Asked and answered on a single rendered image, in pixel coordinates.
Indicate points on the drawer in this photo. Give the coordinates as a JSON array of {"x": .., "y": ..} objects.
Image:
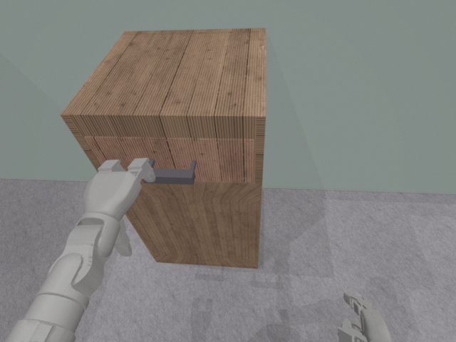
[{"x": 217, "y": 159}]

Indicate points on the left robot forearm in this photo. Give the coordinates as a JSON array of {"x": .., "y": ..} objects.
[{"x": 56, "y": 311}]

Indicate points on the left robot hand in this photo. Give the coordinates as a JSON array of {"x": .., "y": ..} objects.
[{"x": 113, "y": 191}]

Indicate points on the handle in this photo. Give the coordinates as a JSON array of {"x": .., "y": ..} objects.
[{"x": 174, "y": 176}]

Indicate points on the right robot hand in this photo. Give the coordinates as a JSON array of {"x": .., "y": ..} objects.
[{"x": 372, "y": 324}]

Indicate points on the cabinet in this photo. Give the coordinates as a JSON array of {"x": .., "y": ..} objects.
[{"x": 204, "y": 83}]

